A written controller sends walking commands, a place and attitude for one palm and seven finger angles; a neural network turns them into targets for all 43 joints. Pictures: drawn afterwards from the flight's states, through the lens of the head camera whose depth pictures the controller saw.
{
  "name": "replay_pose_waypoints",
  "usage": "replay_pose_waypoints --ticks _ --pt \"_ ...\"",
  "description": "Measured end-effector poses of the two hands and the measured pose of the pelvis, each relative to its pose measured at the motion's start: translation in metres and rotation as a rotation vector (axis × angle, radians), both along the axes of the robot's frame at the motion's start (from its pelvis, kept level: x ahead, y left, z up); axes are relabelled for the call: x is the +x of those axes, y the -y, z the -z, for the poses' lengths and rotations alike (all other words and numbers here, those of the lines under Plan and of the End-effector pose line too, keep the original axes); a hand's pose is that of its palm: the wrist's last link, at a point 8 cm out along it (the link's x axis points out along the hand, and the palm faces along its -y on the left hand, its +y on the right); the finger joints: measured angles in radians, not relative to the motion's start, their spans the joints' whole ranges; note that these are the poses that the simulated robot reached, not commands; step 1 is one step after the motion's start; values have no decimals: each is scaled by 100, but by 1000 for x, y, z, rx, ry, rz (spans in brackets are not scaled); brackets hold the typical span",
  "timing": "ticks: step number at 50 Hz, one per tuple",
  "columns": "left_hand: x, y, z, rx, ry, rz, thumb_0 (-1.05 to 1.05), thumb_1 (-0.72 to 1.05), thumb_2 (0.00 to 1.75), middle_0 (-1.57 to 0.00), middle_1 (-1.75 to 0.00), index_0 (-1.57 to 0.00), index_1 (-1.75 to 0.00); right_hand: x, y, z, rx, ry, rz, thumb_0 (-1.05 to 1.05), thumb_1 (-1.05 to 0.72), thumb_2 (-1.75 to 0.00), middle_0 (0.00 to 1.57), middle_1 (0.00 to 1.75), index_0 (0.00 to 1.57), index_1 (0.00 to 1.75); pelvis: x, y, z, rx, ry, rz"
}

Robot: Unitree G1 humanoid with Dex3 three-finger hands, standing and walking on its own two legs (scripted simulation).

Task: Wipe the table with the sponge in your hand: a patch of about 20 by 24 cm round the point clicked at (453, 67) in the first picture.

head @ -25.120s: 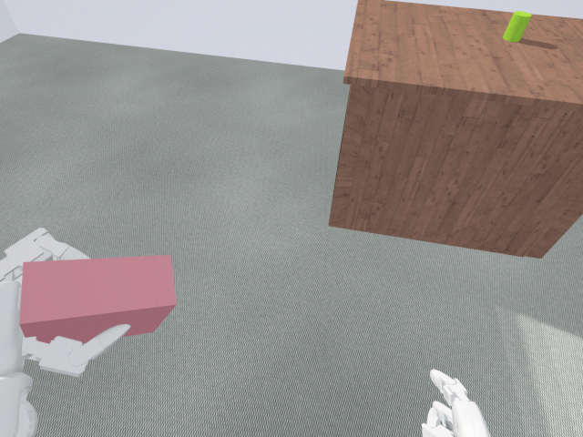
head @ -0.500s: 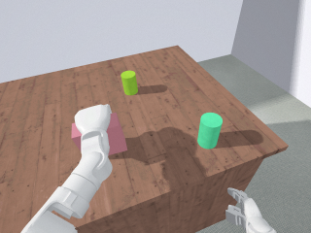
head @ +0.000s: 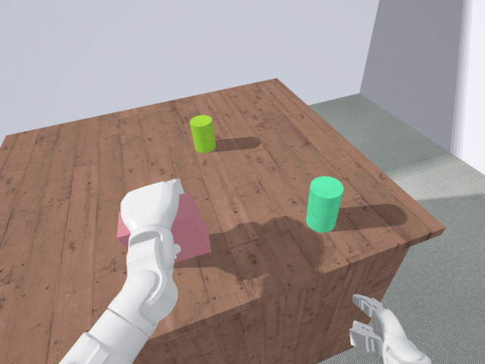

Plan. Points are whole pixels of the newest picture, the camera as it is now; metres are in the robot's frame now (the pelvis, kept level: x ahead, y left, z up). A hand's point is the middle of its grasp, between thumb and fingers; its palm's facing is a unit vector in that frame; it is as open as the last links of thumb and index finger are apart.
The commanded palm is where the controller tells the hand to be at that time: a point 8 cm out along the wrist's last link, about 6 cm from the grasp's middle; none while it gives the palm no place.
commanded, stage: wipe back along the third lane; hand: left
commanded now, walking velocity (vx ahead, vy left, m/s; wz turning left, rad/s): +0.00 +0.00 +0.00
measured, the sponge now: (171, 238) +0.31 +0.18 +0.05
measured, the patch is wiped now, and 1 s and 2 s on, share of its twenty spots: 1.00 1.00 1.00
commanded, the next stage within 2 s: slide back across to the middle lane in 0.66 s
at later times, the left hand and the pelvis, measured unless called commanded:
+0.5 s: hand (173, 244) +0.27 +0.15 +0.10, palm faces +0.17 -0.22 -0.96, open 9.3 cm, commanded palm +0.21 +0.14 +0.14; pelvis -0.01 -0.02 +0.00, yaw -1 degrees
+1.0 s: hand (169, 260) +0.23 +0.15 +0.11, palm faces +0.19 -0.36 -0.91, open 9.3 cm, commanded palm +0.18 +0.16 +0.16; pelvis -0.01 -0.02 +0.00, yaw -2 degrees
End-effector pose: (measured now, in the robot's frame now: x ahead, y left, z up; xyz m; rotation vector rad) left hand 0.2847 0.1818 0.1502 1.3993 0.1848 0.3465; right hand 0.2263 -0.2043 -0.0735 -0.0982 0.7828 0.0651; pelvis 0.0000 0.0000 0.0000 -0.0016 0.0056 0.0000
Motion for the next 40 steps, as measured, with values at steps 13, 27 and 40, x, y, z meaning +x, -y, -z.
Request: replay_pose_waypoints --ticks 13,27,40 --pt "-20 15 0 -20 15 12 2 -45 112 -76 -148 -79 -142 -1 4 -1 31 25 -17 1 -91 -90 20 30 18 29 -5 13 0 6 14 6" --pt "-53 27 -3 -98 56 42 2 -44 111 -76 -148 -79 -142 1 16 -8 38 64 -18 1 -91 -90 20 30 20 30 -6 24 0 6 32 16" --pt "-71 36 -3 -143 78 86 2 -44 111 -76 -148 -79 -142 0 17 -14 30 85 -16 1 -91 -90 20 30 20 30 -13 23 0 5 42 21"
